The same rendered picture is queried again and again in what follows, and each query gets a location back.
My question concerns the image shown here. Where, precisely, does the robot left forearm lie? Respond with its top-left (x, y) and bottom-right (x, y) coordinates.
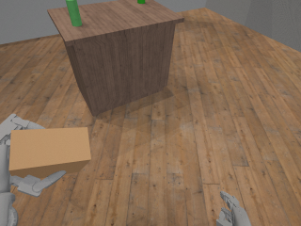
top-left (0, 192), bottom-right (19, 226)

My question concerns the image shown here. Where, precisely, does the left robot hand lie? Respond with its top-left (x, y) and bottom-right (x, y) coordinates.
top-left (0, 113), bottom-right (66, 198)

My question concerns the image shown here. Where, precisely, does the table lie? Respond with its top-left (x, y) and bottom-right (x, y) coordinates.
top-left (47, 0), bottom-right (184, 116)

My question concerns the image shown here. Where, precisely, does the right robot hand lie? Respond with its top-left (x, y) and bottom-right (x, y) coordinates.
top-left (216, 191), bottom-right (252, 226)

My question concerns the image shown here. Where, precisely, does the sponge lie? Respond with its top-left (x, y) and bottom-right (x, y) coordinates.
top-left (8, 127), bottom-right (91, 179)

